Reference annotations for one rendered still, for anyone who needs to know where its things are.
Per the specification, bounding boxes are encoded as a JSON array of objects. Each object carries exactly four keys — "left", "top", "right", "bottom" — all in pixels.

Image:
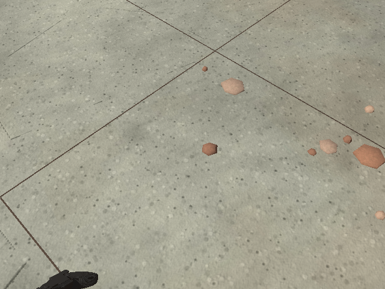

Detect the left robot hand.
[{"left": 36, "top": 270, "right": 98, "bottom": 289}]

